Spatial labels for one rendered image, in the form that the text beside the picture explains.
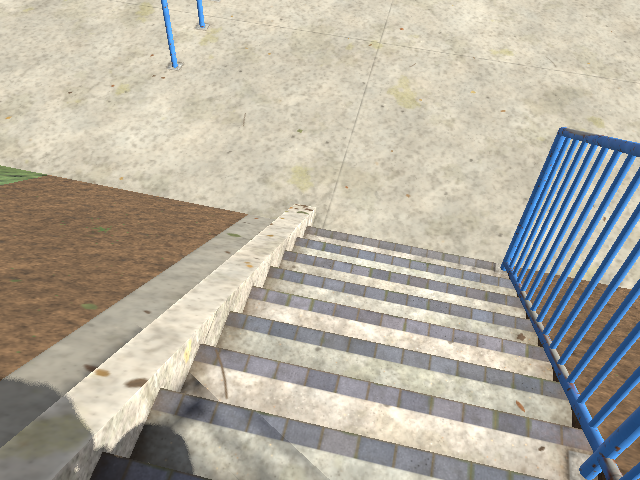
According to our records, stairs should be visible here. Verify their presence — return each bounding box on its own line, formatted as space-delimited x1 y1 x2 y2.
90 226 598 480

